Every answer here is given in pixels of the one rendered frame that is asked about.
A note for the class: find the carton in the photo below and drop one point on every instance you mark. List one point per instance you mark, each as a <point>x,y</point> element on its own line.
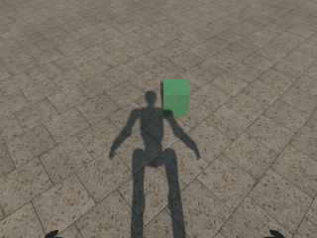
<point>175,97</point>

